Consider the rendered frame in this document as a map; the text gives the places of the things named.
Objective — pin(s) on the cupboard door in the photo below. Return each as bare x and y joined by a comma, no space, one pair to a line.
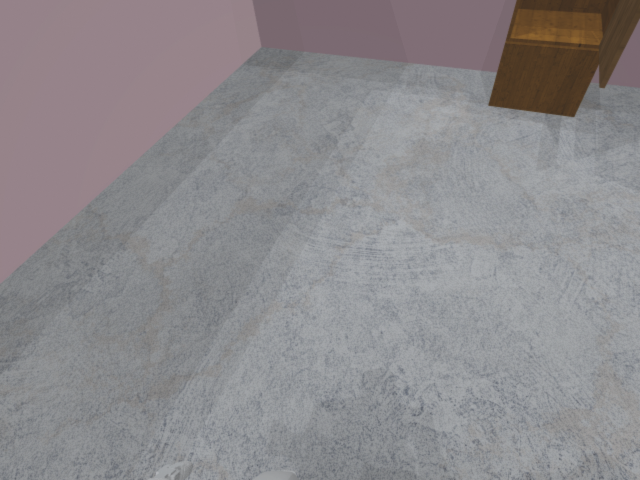
616,37

